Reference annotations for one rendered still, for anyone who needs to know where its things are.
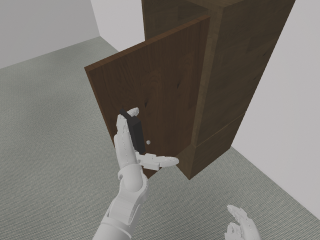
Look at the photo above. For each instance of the cupboard door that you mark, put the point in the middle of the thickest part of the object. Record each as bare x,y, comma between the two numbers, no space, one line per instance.
161,77

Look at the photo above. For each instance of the robot left forearm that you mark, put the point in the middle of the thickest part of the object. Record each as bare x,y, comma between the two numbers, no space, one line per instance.
122,216

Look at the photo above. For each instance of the robot right hand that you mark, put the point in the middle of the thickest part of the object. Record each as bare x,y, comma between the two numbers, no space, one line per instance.
247,229

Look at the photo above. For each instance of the handle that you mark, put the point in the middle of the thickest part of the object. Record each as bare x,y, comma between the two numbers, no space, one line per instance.
135,130

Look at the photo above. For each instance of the robot left hand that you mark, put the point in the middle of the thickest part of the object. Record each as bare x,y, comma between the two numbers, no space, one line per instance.
125,151

